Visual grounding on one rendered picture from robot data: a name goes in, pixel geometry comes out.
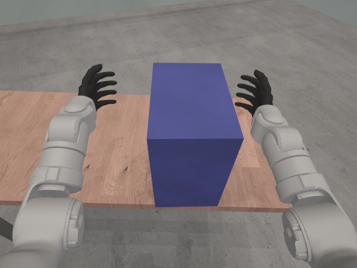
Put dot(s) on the robot right upper arm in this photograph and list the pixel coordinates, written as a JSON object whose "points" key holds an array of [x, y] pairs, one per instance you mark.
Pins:
{"points": [[321, 235]]}

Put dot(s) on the table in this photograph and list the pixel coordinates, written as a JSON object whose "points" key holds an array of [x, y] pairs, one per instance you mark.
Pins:
{"points": [[116, 166]]}

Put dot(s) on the robot left upper arm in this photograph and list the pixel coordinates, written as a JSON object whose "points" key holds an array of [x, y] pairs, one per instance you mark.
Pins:
{"points": [[46, 230]]}

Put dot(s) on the carton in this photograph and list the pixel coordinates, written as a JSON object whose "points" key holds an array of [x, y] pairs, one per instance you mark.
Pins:
{"points": [[193, 134]]}

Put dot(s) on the robot left hand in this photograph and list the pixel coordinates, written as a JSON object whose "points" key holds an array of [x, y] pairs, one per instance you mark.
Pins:
{"points": [[89, 86]]}

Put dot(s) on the robot right hand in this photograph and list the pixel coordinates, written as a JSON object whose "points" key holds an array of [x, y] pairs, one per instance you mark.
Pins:
{"points": [[262, 92]]}

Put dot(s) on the right robot forearm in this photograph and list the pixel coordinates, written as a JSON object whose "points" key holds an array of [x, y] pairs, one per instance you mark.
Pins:
{"points": [[298, 182]]}

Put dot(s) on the left robot forearm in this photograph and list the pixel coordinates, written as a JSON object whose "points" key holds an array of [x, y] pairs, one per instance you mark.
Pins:
{"points": [[59, 172]]}

